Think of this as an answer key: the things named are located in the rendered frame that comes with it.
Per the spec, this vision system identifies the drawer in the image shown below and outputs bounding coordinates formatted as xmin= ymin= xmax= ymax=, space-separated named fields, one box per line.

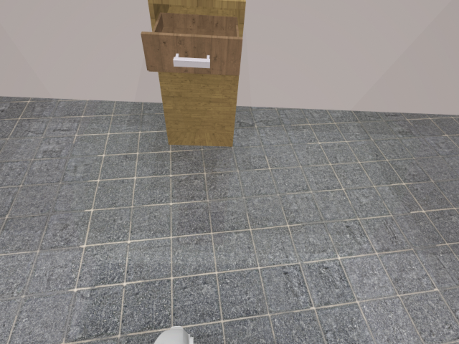
xmin=141 ymin=12 xmax=242 ymax=76

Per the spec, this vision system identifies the handle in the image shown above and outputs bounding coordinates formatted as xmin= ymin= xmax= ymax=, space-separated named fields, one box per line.
xmin=173 ymin=54 xmax=210 ymax=68

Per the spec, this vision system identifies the cabinet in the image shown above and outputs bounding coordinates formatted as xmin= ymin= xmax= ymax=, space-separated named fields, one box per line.
xmin=148 ymin=0 xmax=246 ymax=147

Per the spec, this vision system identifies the robot left thigh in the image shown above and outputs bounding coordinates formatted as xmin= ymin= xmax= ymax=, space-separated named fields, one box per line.
xmin=154 ymin=329 xmax=194 ymax=344

